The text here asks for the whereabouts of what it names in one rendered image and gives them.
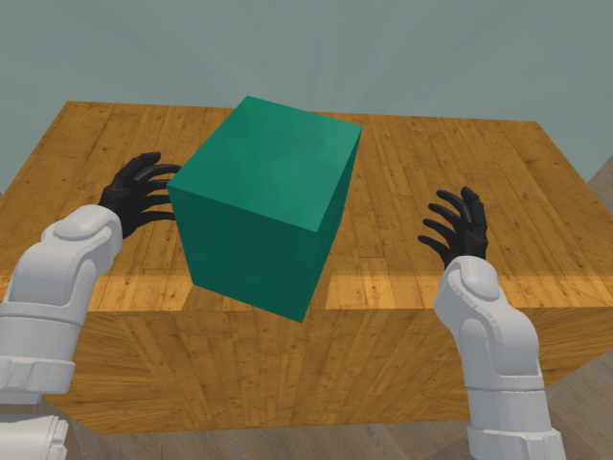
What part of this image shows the carton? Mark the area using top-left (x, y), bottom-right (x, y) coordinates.
top-left (167, 96), bottom-right (363, 323)

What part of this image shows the robot right forearm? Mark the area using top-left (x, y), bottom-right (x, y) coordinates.
top-left (433, 256), bottom-right (566, 460)

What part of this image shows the robot left hand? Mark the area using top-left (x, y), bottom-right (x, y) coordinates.
top-left (98, 151), bottom-right (182, 239)

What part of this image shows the left robot upper arm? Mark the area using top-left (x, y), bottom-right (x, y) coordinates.
top-left (0, 414), bottom-right (68, 460)

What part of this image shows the pedestal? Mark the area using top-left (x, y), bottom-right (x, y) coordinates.
top-left (0, 101), bottom-right (613, 435)

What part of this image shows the robot right hand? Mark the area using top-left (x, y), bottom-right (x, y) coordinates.
top-left (418, 186), bottom-right (488, 270)

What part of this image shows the robot left forearm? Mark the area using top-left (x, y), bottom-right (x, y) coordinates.
top-left (0, 205), bottom-right (123, 404)

